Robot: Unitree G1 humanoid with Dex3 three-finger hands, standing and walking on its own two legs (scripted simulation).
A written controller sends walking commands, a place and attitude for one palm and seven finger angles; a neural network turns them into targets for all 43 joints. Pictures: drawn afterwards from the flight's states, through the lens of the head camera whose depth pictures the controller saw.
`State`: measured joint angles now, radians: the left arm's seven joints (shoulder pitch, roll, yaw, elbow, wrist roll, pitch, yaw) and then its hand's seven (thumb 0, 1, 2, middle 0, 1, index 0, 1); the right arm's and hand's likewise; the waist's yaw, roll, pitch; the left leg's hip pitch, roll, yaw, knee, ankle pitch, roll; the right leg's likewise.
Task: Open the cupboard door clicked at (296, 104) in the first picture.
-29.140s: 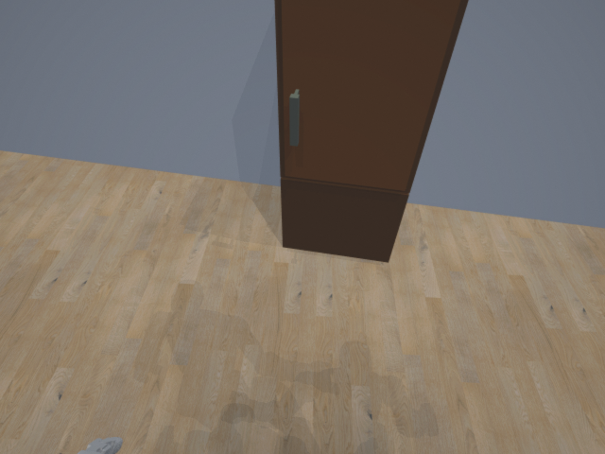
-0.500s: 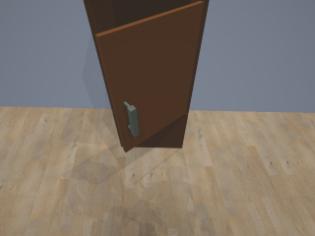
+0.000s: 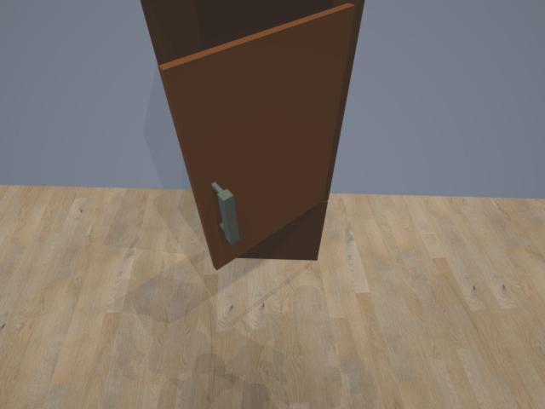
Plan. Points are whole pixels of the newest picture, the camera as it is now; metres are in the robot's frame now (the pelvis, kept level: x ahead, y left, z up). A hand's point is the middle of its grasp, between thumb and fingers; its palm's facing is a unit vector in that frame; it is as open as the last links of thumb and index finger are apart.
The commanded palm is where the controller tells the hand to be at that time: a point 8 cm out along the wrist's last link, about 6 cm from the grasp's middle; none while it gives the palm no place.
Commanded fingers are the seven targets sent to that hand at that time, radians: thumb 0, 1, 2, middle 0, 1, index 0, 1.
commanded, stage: look to check the result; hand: left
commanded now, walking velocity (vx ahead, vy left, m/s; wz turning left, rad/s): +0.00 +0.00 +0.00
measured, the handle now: (224, 213) +0.53 +0.15 -0.11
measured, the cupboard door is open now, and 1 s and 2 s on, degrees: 41 41 41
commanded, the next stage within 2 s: walk to a spot facing it in 0.08 s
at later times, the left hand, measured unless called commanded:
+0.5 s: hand out of the picture +0.04 +0.19 -0.18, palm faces -0.08 -0.97 -0.24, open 7.4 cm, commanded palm none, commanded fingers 0.00 0.90 0.90 -0.20 -0.30 -0.20 -0.30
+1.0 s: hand out of the picture +0.08 +0.11 -0.16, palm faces -0.29 -0.92 -0.27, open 7.4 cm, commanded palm none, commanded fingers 0.00 0.90 0.90 -0.20 -0.30 -0.20 -0.30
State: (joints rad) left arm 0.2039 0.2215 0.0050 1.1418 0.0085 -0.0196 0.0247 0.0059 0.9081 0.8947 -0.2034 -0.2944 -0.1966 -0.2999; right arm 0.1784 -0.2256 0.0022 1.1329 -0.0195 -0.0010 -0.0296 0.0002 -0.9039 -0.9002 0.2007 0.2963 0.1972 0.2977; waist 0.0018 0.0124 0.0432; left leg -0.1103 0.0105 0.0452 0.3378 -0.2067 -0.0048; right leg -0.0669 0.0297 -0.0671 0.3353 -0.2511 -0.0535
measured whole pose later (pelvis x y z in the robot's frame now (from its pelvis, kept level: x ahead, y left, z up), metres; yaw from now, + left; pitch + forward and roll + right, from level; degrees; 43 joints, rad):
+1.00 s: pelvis -0.02 -0.06 +0.00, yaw -23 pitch +2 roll +2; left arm 0.28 0.16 0.07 0.94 0.02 0.02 0.02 0.01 0.91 0.89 -0.21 -0.29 -0.20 -0.30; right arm 0.05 -0.23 -0.07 0.92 -0.01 0.06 -0.04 0.00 -0.91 -0.90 0.20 0.30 0.20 0.30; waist 0.05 0.01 0.09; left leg -0.52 0.03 -0.05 1.11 -0.35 -0.07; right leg -0.22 0.11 0.13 0.45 -0.24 -0.10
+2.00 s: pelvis +0.04 -0.08 -0.01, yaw -59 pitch +1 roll +1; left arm 0.16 0.19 0.04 0.88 0.02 0.03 0.00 0.01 0.91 0.89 -0.21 -0.29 -0.20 -0.30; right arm 0.20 -0.22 -0.05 0.90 -0.01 0.06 -0.02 0.00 -0.91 -0.90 0.20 0.30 0.20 0.30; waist -0.02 0.01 0.09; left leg -0.50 0.08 0.00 1.03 -0.38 -0.08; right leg -0.25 0.05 0.06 0.51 -0.27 -0.05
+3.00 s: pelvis +0.09 -0.40 +0.00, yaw -93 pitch +1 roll +1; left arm 0.35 0.16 0.05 0.99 0.02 -0.07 -0.01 0.01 0.91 0.89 -0.20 -0.29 -0.20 -0.30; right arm 0.12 -0.18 -0.05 0.90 -0.02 -0.01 0.01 0.00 -0.91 -0.90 0.20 0.30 0.20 0.30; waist 0.03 0.01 0.03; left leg -0.65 0.12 0.00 0.95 -0.16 -0.07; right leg -0.07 0.11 0.03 0.35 -0.29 -0.13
